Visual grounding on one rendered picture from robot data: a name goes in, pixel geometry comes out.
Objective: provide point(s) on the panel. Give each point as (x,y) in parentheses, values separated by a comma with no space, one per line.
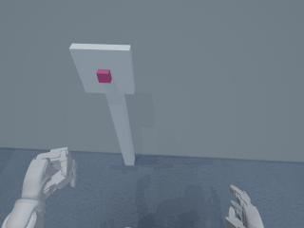
(88,58)

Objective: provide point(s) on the left robot forearm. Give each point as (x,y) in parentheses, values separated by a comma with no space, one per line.
(26,213)

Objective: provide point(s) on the right robot hand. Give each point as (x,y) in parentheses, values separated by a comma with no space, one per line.
(247,214)

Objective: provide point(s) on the button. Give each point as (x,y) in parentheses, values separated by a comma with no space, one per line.
(104,76)

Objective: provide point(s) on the left robot hand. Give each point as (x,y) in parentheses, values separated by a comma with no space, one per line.
(43,178)

